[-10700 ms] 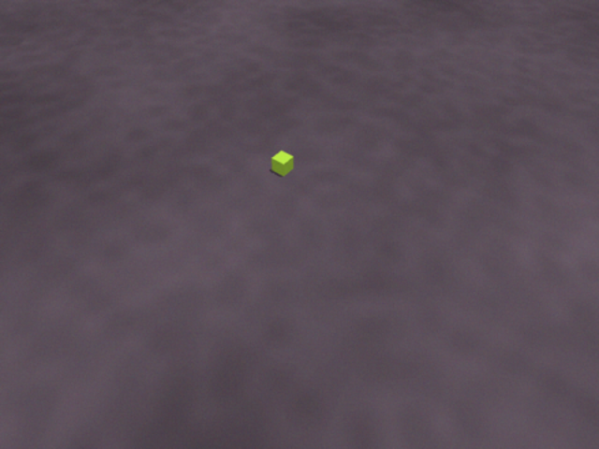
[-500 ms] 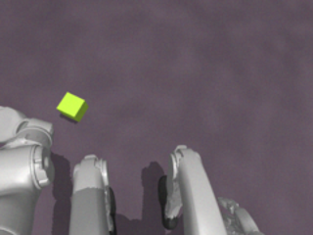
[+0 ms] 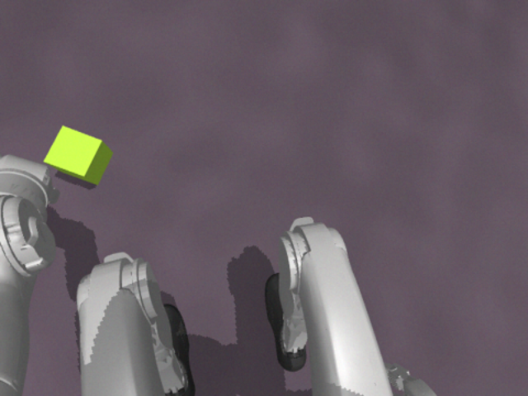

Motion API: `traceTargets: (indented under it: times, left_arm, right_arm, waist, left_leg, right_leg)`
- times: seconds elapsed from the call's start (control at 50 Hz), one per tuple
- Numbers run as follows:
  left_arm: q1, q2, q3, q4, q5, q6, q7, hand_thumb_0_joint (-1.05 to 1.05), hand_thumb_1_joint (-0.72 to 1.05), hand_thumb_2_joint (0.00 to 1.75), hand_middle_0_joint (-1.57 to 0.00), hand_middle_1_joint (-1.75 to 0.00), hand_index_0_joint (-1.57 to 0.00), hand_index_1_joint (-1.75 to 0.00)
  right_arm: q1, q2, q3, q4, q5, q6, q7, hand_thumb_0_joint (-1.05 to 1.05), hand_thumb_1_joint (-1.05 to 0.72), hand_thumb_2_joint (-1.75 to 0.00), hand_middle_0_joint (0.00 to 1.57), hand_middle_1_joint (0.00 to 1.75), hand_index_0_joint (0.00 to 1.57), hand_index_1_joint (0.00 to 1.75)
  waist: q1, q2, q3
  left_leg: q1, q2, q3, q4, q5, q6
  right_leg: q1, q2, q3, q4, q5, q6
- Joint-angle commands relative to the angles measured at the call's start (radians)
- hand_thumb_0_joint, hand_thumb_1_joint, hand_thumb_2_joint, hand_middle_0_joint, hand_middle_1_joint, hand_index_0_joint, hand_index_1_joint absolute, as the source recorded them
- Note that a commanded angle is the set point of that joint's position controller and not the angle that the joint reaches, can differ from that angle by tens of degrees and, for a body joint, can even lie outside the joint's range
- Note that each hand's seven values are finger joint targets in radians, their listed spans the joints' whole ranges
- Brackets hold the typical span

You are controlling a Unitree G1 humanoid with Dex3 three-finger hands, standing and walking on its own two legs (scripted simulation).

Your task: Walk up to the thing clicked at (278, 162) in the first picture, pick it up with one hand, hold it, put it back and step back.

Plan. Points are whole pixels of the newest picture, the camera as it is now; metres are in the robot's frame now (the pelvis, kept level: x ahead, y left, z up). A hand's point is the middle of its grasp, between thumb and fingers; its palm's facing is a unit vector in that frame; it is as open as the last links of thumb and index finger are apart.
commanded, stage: rise first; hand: left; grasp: from above
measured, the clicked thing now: (81, 156) +0.54 +0.27 -0.33
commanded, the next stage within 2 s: none
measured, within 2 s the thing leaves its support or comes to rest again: neither
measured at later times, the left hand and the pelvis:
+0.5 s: hand (30, 178) +0.47 +0.30 -0.20, palm faces -0.08 -0.46 -0.88, open 13.9 cm; pelvis +0.00 +0.00 -0.03, yaw -3 degrees
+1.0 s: hand (38, 173) +0.48 +0.30 -0.22, palm faces -0.10 -0.46 -0.88, open 13.8 cm; pelvis +0.00 +0.00 -0.04, yaw -4 degrees
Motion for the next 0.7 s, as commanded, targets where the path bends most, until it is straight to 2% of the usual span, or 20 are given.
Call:
traceTargets:
  times: [0.0, 0.06, 0.08, 0.18, 0.22, 0.24, 0.3, 0.32, 0.34, 0.36, 0.38, 0.46, 0.48, 0.5, 0.6, 0.62, 0.68]
  left_arm:
    - [-0.298, 0.271, 0.003, -0.085, 0.028, -0.010, 0.047, 0.00, -0.47, 0.98, -0.11, -1.04, -0.11, -1.03]
    - [-0.342, 0.297, 0.017, -0.072, 0.031, -0.019, 0.065, 0.00, -0.45, 0.96, -0.12, -1.04, -0.13, -1.03]
    - [-0.368, 0.313, 0.019, -0.082, 0.037, -0.022, 0.069, 0.00, -0.46, 0.97, -0.12, -1.04, -0.12, -1.03]
    - [-0.414, 0.382, 0.052, -0.119, 0.053, -0.030, 0.098, 0.00, -0.49, 0.99, -0.11, -1.02, -0.10, -1.03]
    - [-0.419, 0.378, 0.046, -0.108, 0.051, -0.025, 0.102, 0.00, -0.50, 1.00, -0.10, -1.02, -0.09, -1.03]
    - [-0.406, 0.365, 0.043, -0.091, 0.049, -0.022, 0.103, 0.00, -0.52, 1.02, -0.10, -1.00, -0.08, -1.02]
    - [-0.397, 0.392, 0.062, -0.086, 0.040, -0.015, 0.105, 0.00, -0.53, 1.03, -0.10, -0.99, -0.08, -1.02]
    - [-0.383, 0.372, 0.051, -0.068, 0.035, -0.012, 0.103, 0.00, -0.53, 1.02, -0.10, -1.00, -0.08, -1.02]
    - [-0.376, 0.378, 0.058, -0.072, 0.034, -0.009, 0.101, 0.00, -0.54, 1.04, -0.09, -1.00, -0.07, -1.02]
    - [-0.371, 0.370, 0.047, -0.065, 0.034, -0.004, 0.095, 0.00, -0.53, 1.02, -0.09, -1.01, -0.08, -1.02]
    - [-0.378, 0.378, 0.050, -0.064, 0.028, -0.002, 0.093, 0.00, -0.53, 1.03, -0.09, -1.01, -0.07, -1.03]
    - [-0.364, 0.382, 0.043, -0.059, 0.022, 0.001, 0.081, 0.00, -0.53, 1.02, -0.09, -1.01, -0.07, -1.03]
    - [-0.380, 0.402, 0.050, -0.089, 0.027, 0.000, 0.077, 0.00, -0.52, 1.01, -0.09, -1.01, -0.08, -1.02]
    - [-0.382, 0.397, 0.040, -0.097, 0.030, 0.001, 0.072, 0.00, -0.52, 1.01, -0.10, -1.00, -0.08, -1.02]
    - [-0.382, 0.414, 0.034, -0.098, 0.053, 0.004, 0.065, 0.00, -0.53, 1.01, -0.11, -0.98, -0.09, -1.01]
    - [-0.379, 0.398, 0.018, -0.095, 0.058, 0.005, 0.061, 0.00, -0.52, 1.00, -0.12, -0.98, -0.10, -1.00]
    - [-0.389, 0.404, 0.017, -0.115, 0.064, 0.005, 0.061, 0.00, -0.50, 0.98, -0.13, -0.97, -0.12, -0.99]
  right_arm:
    - [0.244, -0.233, -0.049, -0.009, -0.005, -0.022, 0.009, 0.00, -0.89, -0.90, 0.20, 0.30, 0.20, 0.30]
    - [0.248, -0.239, -0.038, -0.006, -0.017, -0.024, 0.013, 0.00, -0.89, -0.90, 0.20, 0.30, 0.20, 0.30]
    - [0.256, -0.240, -0.031, -0.007, -0.024, -0.023, 0.015, 0.00, -0.89, -0.90, 0.20, 0.30, 0.20, 0.30]
    - [0.244, -0.251, -0.021, -0.007, -0.036, -0.020, 0.023, 0.00, -0.89, -0.90, 0.20, 0.30, 0.20, 0.30]
    - [0.237, -0.254, -0.016, -0.009, -0.042, -0.017, 0.027, 0.00, -0.89, -0.90, 0.20, 0.30, 0.20, 0.30]
    - [0.245, -0.257, -0.016, -0.008, -0.042, -0.014, 0.030, 0.00, -0.89, -0.90, 0.20, 0.30, 0.20, 0.30]
    - [0.243, -0.268, -0.014, -0.007, -0.042, -0.010, 0.032, 0.00, -0.89, -0.90, 0.20, 0.30, 0.20, 0.30]
    - [0.243, -0.265, -0.012, -0.006, -0.045, -0.007, 0.035, 0.00, -0.89, -0.90, 0.20, 0.30, 0.20, 0.30]
    - [0.248, -0.274, -0.012, -0.007, -0.042, -0.006, 0.038, 0.00, -0.90, -0.90, 0.20, 0.30, 0.20, 0.30]
    - [0.249, -0.274, -0.010, -0.006, -0.043, -0.005, 0.041, 0.00, -0.90, -0.90, 0.20, 0.30, 0.20, 0.30]
    - [0.247, -0.280, -0.008, -0.009, -0.040, -0.002, 0.041, 0.00, -0.90, -0.90, 0.20, 0.30, 0.20, 0.30]
    - [0.264, -0.278, 0.003, -0.016, -0.037, 0.003, 0.049, 0.00, -0.90, -0.90, 0.20, 0.30, 0.20, 0.30]
    - [0.267, -0.282, 0.004, -0.016, -0.036, 0.002, 0.051, 0.00, -0.90, -0.90, 0.20, 0.30, 0.20, 0.30]
    - [0.277, -0.281, 0.009, -0.021, -0.034, 0.004, 0.055, 0.00, -0.90, -0.90, 0.20, 0.30, 0.20, 0.30]
    - [0.273, -0.299, 0.013, -0.028, -0.031, 0.008, 0.067, 0.00, -0.90, -0.90, 0.20, 0.30, 0.20, 0.30]
    - [0.268, -0.283, 0.026, -0.031, -0.035, 0.009, 0.071, 0.00, -0.90, -0.90, 0.20, 0.30, 0.20, 0.30]
    - [0.275, -0.303, 0.017, -0.034, -0.037, 0.014, 0.077, 0.00, -0.91, -0.90, 0.20, 0.30, 0.20, 0.30]
  waist:
    - [-0.030, 0.126, -0.663]
    - [-0.030, 0.162, -0.673]
    - [-0.048, 0.164, -0.675]
    - [-0.038, 0.235, -0.711]
    - [-0.058, 0.251, -0.682]
    - [-0.059, 0.245, -0.674]
    - [-0.055, 0.257, -0.673]
    - [-0.057, 0.261, -0.657]
    - [-0.061, 0.257, -0.659]
    - [-0.071, 0.252, -0.654]
    - [-0.065, 0.247, -0.648]
    - [-0.077, 0.229, -0.633]
    - [-0.081, 0.238, -0.648]
    - [-0.085, 0.247, -0.658]
    - [-0.077, 0.315, -0.635]
    - [-0.090, 0.315, -0.606]
    - [-0.087, 0.334, -0.612]
  left_leg:
    - [0.379, -0.043, 0.027, -0.187, 0.249, -0.003]
    - [0.380, -0.039, 0.040, -0.158, 0.231, -0.004]
    - [0.377, -0.040, 0.040, -0.151, 0.222, -0.003]
    - [0.399, -0.032, 0.039, -0.125, 0.195, -0.010]
    - [0.389, -0.032, 0.029, -0.120, 0.176, -0.009]
    - [0.389, -0.028, 0.027, -0.123, 0.179, -0.012]
    - [0.395, -0.026, 0.011, -0.124, 0.176, -0.016]
    - [0.383, -0.025, 0.012, -0.125, 0.187, -0.017]
    - [0.393, -0.025, 0.004, -0.119, 0.202, -0.018]
    - [0.392, -0.024, -0.001, -0.118, 0.213, -0.018]
    - [0.386, -0.024, -0.004, -0.114, 0.213, -0.016]
    - [0.364, -0.023, -0.004, -0.102, 0.247, -0.014]
    - [0.377, -0.023, -0.011, -0.097, 0.266, -0.014]
    - [0.398, -0.020, -0.011, -0.095, 0.292, -0.018]
    - [0.432, -0.018, -0.040, -0.115, 0.281, -0.026]
    - [0.425, -0.018, -0.046, -0.115, 0.272, -0.025]
    - [0.430, -0.019, -0.044, -0.121, 0.269, -0.026]
  right_leg:
    - [0.430, 0.045, -0.046, -0.208, 0.240, -0.011]
    - [0.429, 0.053, -0.048, -0.209, 0.227, -0.010]
    - [0.438, 0.051, -0.049, -0.205, 0.220, -0.009]
    - [0.413, 0.055, -0.060, -0.188, 0.187, -0.012]
    - [0.384, 0.055, -0.071, -0.175, 0.171, -0.013]
    - [0.393, 0.060, -0.076, -0.179, 0.175, -0.013]
    - [0.370, 0.060, -0.088, -0.168, 0.168, -0.014]
    - [0.380, 0.062, -0.090, -0.161, 0.180, -0.016]
    - [0.367, 0.061, -0.096, -0.155, 0.195, -0.016]
    - [0.368, 0.064, -0.100, -0.147, 0.204, -0.017]
    - [0.363, 0.067, -0.101, -0.149, 0.207, -0.016]
    - [0.401, 0.073, -0.102, -0.148, 0.245, -0.013]
    - [0.395, 0.069, -0.103, -0.136, 0.261, -0.013]
    - [0.411, 0.072, -0.105, -0.131, 0.285, -0.015]
    - [0.343, 0.068, -0.118, -0.097, 0.270, -0.028]
    - [0.324, 0.065, -0.122, -0.093, 0.261, -0.028]
    - [0.333, 0.067, -0.120, -0.093, 0.259, -0.032]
